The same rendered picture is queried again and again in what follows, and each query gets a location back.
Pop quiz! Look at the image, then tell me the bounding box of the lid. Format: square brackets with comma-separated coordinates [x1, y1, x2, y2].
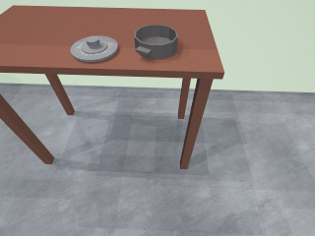
[70, 35, 118, 62]

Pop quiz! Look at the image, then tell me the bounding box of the pot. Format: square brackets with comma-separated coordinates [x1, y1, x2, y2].
[134, 25, 178, 59]

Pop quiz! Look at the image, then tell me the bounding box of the table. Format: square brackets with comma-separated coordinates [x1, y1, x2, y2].
[0, 5, 224, 169]

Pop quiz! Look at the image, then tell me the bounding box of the knob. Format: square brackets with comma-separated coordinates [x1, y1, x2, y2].
[86, 35, 100, 47]

